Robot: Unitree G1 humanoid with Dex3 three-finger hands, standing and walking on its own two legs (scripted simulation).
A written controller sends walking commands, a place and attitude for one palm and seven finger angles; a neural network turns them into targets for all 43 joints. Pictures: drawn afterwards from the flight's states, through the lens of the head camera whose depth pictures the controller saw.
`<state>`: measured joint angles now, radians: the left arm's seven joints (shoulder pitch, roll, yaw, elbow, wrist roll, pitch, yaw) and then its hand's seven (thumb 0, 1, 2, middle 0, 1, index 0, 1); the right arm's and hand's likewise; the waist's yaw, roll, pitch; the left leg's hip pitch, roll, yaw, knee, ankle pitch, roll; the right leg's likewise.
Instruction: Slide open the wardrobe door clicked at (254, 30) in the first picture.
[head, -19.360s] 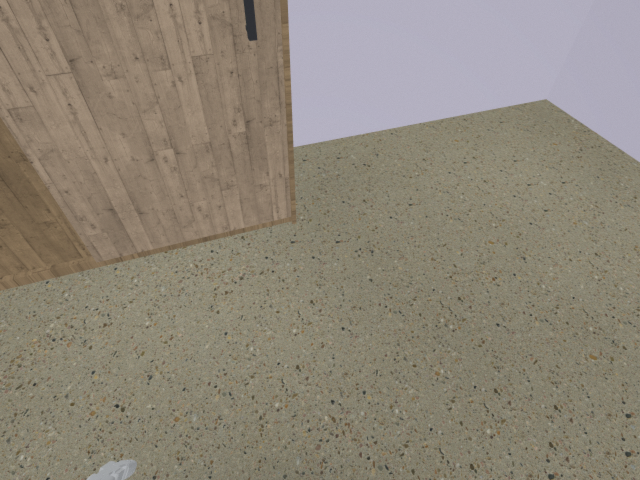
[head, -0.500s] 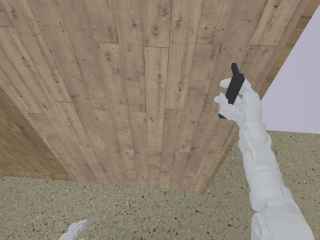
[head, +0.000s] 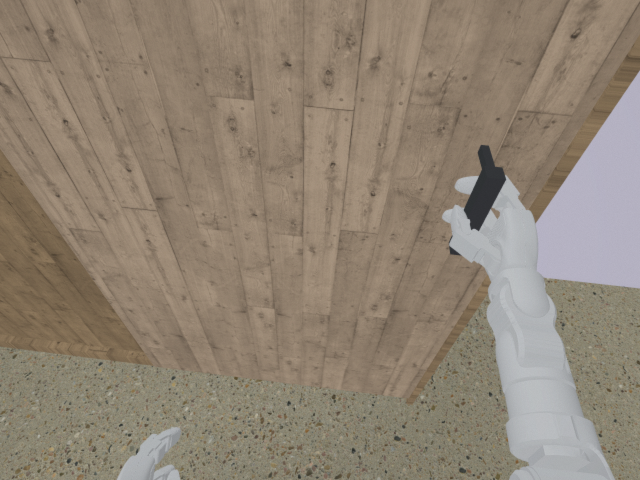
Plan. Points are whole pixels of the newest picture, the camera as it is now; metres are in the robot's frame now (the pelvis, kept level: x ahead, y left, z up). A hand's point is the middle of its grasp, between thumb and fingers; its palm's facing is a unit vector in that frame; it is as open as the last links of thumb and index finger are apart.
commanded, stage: grip the handle and tug to test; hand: right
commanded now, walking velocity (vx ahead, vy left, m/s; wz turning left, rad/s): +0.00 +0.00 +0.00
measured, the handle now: (471, 202) +0.46 -0.14 +0.13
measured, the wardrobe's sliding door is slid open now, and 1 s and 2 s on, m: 0.00 0.04 0.14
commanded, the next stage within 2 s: tug the door sideways, standing still in 0.14 s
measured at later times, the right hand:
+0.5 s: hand (458, 233) +0.40 -0.12 +0.13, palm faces +0.05 +1.00 +0.00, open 5.9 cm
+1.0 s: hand (430, 232) +0.40 -0.08 +0.12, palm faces -0.01 +1.00 -0.05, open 6.0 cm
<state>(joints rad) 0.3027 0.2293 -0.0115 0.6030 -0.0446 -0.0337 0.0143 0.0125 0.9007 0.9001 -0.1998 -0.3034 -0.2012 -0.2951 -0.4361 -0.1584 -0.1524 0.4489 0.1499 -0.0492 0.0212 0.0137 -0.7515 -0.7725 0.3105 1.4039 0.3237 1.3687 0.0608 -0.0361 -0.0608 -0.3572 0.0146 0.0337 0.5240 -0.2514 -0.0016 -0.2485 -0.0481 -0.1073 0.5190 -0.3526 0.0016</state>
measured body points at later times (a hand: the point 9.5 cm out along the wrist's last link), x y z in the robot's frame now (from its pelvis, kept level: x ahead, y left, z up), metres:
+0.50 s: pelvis +0.04 +0.00 +0.00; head +0.06 +0.01 +0.45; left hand +0.20 +0.22 -0.11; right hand +0.39 -0.17 +0.13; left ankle +0.01 +0.12 -0.73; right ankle -0.06 -0.12 -0.73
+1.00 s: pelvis +0.00 -0.01 -0.01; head +0.03 +0.00 +0.44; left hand +0.15 +0.20 -0.13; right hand +0.39 -0.14 +0.13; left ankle +0.01 +0.13 -0.73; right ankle -0.06 -0.12 -0.73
